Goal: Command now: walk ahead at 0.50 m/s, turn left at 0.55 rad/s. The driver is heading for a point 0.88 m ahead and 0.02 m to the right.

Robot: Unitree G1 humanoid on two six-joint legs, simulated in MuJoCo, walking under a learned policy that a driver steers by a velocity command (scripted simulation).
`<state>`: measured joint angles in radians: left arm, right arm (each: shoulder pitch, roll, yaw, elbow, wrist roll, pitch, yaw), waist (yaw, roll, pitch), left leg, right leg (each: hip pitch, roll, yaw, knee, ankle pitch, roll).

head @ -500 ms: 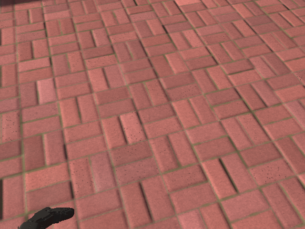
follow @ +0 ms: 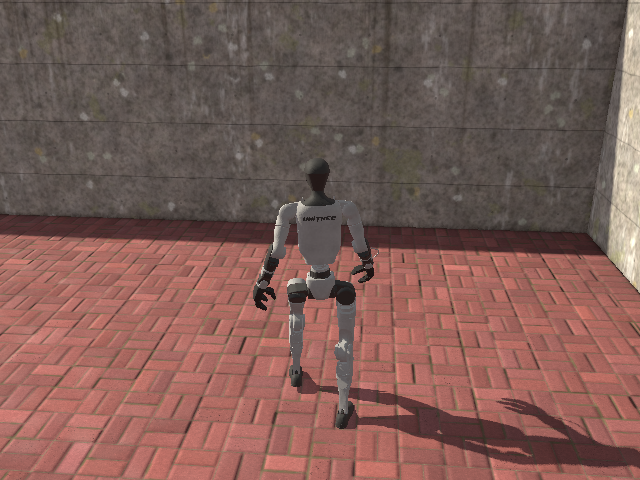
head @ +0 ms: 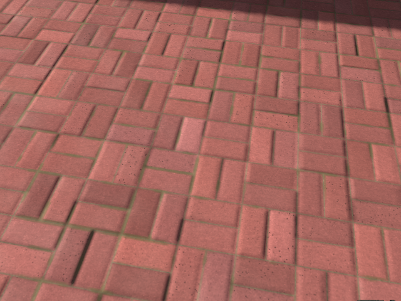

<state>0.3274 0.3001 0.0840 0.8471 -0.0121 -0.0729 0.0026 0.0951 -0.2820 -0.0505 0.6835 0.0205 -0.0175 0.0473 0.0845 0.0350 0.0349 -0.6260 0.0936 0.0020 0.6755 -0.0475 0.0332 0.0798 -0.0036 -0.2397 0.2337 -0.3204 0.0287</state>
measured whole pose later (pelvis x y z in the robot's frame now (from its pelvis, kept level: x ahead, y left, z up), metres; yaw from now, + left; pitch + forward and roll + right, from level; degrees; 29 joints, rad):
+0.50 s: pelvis +0.28 +0.05 +0.01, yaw +5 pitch +1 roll +1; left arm 0.14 0.28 0.04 0.77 -0.02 -0.07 -0.04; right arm 0.30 -0.27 -0.05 0.78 -0.01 -0.08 0.00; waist -0.05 -0.05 0.02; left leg 0.05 -0.10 0.03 0.20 -0.26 0.08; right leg -0.66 -0.09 0.03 0.62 0.13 0.00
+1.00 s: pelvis +0.58 +0.03 +0.01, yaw -12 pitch +2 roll +0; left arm 0.33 0.29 0.06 0.73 -0.02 -0.04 0.01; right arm 0.07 -0.29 -0.03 0.68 0.00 -0.10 0.01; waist 0.07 0.03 0.03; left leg -0.61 0.05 -0.12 0.57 0.02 -0.07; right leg -0.14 0.11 0.16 0.38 -0.27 -0.07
